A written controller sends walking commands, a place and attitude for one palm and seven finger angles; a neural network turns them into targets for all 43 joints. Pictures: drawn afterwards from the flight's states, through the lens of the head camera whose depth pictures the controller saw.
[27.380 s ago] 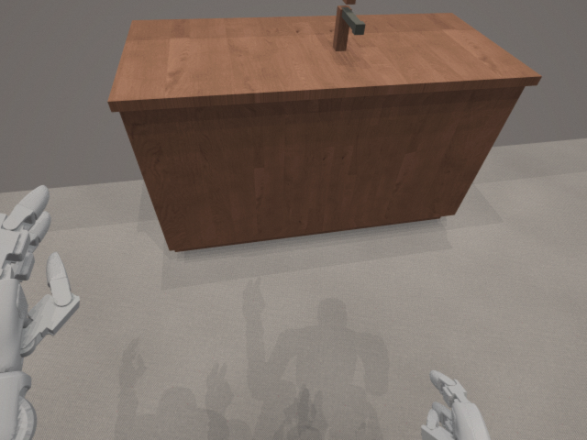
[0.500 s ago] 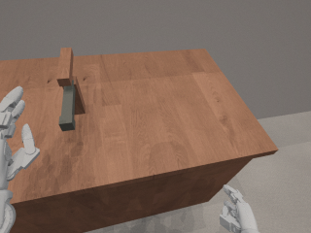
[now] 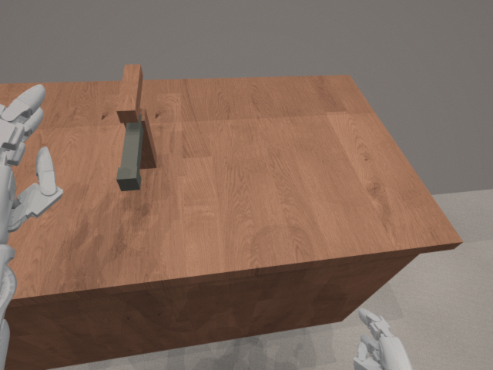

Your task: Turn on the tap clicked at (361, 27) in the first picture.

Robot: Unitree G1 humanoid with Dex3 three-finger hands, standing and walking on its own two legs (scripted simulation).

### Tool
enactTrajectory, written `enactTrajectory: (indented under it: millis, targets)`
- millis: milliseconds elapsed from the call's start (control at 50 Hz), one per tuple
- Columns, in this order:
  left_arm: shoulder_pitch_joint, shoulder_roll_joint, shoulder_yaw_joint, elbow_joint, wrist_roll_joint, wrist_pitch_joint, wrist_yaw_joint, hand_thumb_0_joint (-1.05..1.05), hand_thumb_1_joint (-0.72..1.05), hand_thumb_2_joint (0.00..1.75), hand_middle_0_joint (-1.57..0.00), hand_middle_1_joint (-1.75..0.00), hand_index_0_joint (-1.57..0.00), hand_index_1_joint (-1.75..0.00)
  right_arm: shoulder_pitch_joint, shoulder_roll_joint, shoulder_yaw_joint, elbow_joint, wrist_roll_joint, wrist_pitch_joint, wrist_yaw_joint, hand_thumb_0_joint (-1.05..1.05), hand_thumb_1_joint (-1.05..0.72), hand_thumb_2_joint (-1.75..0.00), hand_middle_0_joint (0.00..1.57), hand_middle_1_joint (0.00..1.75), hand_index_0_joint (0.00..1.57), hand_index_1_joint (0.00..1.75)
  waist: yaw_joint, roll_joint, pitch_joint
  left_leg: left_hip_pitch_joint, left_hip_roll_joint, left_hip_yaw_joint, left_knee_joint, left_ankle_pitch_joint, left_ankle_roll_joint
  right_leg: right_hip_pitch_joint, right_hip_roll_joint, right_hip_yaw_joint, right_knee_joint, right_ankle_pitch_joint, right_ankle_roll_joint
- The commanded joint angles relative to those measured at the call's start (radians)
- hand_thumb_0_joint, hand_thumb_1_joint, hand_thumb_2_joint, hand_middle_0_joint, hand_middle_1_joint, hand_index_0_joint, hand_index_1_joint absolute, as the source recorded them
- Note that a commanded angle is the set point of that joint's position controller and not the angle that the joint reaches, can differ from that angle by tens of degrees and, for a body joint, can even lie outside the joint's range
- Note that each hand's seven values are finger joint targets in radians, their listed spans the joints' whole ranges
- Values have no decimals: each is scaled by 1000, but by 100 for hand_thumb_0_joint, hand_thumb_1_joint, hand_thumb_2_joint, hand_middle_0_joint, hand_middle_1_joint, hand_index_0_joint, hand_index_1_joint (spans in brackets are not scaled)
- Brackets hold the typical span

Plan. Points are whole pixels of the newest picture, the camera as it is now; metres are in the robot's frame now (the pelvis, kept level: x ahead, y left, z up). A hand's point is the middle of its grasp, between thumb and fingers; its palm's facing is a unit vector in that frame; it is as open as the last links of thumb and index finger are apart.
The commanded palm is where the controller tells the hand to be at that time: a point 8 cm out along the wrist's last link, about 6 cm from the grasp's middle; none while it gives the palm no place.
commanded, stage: turn the palm inward beside the body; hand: left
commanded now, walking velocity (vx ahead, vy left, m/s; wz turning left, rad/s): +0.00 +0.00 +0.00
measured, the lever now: (129, 178) +0.35 +0.23 +0.11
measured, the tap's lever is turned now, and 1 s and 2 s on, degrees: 0 0 0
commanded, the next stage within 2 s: none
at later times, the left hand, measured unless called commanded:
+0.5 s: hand (94, 250) +0.20 +0.21 +0.16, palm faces +0.43 -0.84 -0.33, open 7.4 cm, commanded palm +0.15 +0.24 +0.18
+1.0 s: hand (118, 248) +0.21 +0.18 +0.16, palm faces +0.38 -0.89 -0.25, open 7.4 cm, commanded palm +0.16 +0.22 +0.18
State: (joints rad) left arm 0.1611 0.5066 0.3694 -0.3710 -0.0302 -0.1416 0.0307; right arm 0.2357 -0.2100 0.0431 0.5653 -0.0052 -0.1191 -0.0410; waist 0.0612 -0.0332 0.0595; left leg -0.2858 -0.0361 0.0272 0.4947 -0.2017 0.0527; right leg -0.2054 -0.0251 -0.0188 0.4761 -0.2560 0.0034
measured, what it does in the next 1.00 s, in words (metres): shifts its weight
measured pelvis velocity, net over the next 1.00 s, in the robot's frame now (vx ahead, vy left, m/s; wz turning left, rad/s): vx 0.01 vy -0.07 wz -0.01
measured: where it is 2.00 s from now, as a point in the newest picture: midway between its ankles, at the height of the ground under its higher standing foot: outside the picture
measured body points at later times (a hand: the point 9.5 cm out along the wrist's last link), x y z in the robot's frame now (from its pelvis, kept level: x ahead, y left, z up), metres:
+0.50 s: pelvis -0.04 -0.07 -0.02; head -0.05 -0.09 +0.43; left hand +0.17 +0.25 +0.18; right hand +0.19 -0.27 -0.10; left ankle +0.04 +0.08 -0.74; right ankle -0.01 -0.14 -0.74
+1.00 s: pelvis +0.01 -0.07 -0.02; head +0.00 -0.09 +0.43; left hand +0.18 +0.23 +0.18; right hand +0.21 -0.31 -0.09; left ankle +0.04 +0.07 -0.74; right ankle -0.01 -0.14 -0.74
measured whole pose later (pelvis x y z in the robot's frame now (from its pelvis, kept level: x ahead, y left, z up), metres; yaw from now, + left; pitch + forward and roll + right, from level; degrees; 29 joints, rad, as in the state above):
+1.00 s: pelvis +0.01 -0.07 -0.02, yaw +0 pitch +1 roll +0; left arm 0.42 0.34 0.39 -0.48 -0.26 0.05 0.00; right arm 0.21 -0.27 0.01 0.66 0.05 -0.26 -0.10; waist 0.09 0.05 -0.06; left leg -0.37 0.01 -0.06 0.69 -0.32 -0.03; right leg -0.30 0.04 -0.09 0.69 -0.40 -0.07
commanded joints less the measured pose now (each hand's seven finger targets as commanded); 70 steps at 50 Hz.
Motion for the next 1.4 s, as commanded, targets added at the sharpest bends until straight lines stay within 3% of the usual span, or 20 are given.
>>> enactTrajectory:
  millis: [0,60,100,160,200,220,280,380,460,500,520,580,600,660,700,760,840,1000,1080,1380]
  targets:
    - [53,-73,3,-125,-129,191,-99,0,90,90,-20,-30,-20,-30,-182,-157,-65,-136,26,-77,44,0,-90,-90,20,30,20,30,38,175,-328,381,97,-92,-39,567,-126,-123,59,-65,52,130,-33]
    - [57,14,-1,-251,-64,231,-99,0,90,90,-20,-30,-20,-30,-208,-176,-57,-143,20,-66,60,0,-90,-90,20,30,20,30,31,126,-188,188,75,-81,-40,267,-89,-134,47,-99,50,152,-34]
    - [57,123,138,-289,-56,194,-55,0,90,90,-20,-30,-20,-30,-245,-178,-56,-148,26,-52,47,0,-90,-90,20,30,20,30,25,53,-195,123,66,-88,-54,58,-71,-129,58,-95,62,95,-31]
    - [27,112,183,-335,-84,76,11,0,90,90,-20,-30,-20,-30,-257,-150,-48,-147,4,-49,24,0,-90,-90,20,30,20,30,21,54,-224,91,54,-88,-28,-52,-66,-167,64,-97,84,15,-27]
    - [-69,159,218,-353,-88,16,62,0,90,90,-20,-30,-20,-30,-255,-140,-48,-116,12,-50,9,0,-90,-90,20,30,20,30,12,140,-228,79,49,-85,-19,-161,-63,-196,61,-76,87,-50,-24]
    - [-85,104,161,-323,-79,6,76,0,90,90,-20,-30,-20,-30,-251,-127,-43,-118,8,-56,6,0,-90,-90,20,30,20,30,8,182,-213,62,41,-85,-16,-221,-62,-211,54,-73,84,-88,-26]
    - [-157,93,101,-191,-69,28,75,0,90,90,-20,-30,-20,-30,-259,-139,-36,-85,16,-60,-18,0,-90,-90,20,30,20,30,-23,180,-154,12,28,-77,18,-344,-46,-256,37,-54,60,-178,-19]
    - [-304,100,-8,-119,-75,153,-4,0,90,90,-20,-30,-20,-30,-293,-144,-25,-81,36,-66,-66,0,-90,-90,20,30,20,30,-24,132,-150,-2,8,-59,81,-292,-34,-251,2,8,-10,-304,-15]
    - [-244,145,60,-131,-95,174,0,0,90,90,-20,-30,-20,-30,-287,-132,-30,-84,41,-76,-67,0,-90,-90,20,30,20,30,7,70,-164,-59,22,-61,159,-200,-49,-211,-38,99,-53,-408,-19]
    - [-174,214,169,-116,-127,162,13,0,90,90,-20,-30,-20,-30,-288,-135,-40,-75,41,-80,-64,0,-90,-90,20,30,20,30,34,42,-160,-105,35,-69,200,-165,-61,-178,-62,163,-75,-437,-17]
    - [-170,163,141,-140,-144,153,12,0,90,90,-20,-30,-20,-30,-287,-126,-39,-86,42,-79,-60,0,-90,-90,20,30,20,30,31,19,-166,-126,37,-74,207,-158,-62,-167,-72,167,-71,-428,-11]
    - [-70,173,198,-147,-186,149,16,0,90,90,-20,-30,-20,-30,-269,-131,-50,-85,44,-79,-58,0,-90,-90,20,30,20,30,43,22,-168,-162,59,-93,235,-139,-70,-134,-111,218,-69,-351,9]
    - [-36,192,228,-146,-184,156,23,0,90,90,-20,-30,-20,-30,-277,-130,-51,-83,48,-82,-57,0,-90,-90,20,30,20,30,49,71,-162,-156,58,-90,238,-123,-70,-130,-112,219,-59,-299,6]
    - [58,145,205,-205,-209,176,16,0,90,90,-20,-30,-20,-30,-240,-139,-56,-99,45,-89,-60,0,-90,-90,20,30,20,30,35,20,-208,-158,63,-92,247,-66,-64,-77,-137,225,-11,-9,26]
    - [76,140,206,-230,-207,177,6,0,90,90,-20,-30,-20,-30,-232,-140,-53,-94,52,-102,-62,0,-90,-90,20,30,20,30,33,40,-210,-130,55,-79,239,-13,-55,-70,-122,190,17,148,30]
    - [129,101,195,-271,-231,150,-18,0,90,90,-20,-30,-20,-30,-170,-153,-63,-90,48,-134,-65,0,-90,-90,20,30,20,30,19,-22,-275,-82,54,-71,221,79,-40,-34,-100,122,78,416,43]
    - [147,66,172,-304,-237,109,-34,0,90,90,-20,-30,-20,-30,-135,-154,-67,-78,53,-178,-66,0,-90,-90,20,30,20,30,21,40,-283,0,39,-50,188,182,-24,-48,-54,25,107,506,24]
    - [180,27,128,-358,-220,139,9,0,90,90,-20,-30,-20,-30,-172,-146,-51,-80,53,-210,-68,0,-90,-90,20,30,20,30,42,101,-241,48,37,-58,133,184,-20,-95,-12,-36,84,288,-13]
    - [159,-3,88,-372,-226,188,27,0,90,90,-20,-30,-20,-30,-187,-141,-37,-91,53,-201,-74,0,-90,-90,20,30,20,30,39,76,-216,35,43,-78,93,99,-24,-115,-3,-49,58,151,-16]
    - [120,-63,-5,-465,-205,304,81,0,90,90,-20,-30,-20,-30,-277,-121,6,-90,56,-168,-83,0,-90,-90,20,30,20,30,37,115,-166,44,40,-111,24,-112,-32,-138,9,-57,17,-73,-24]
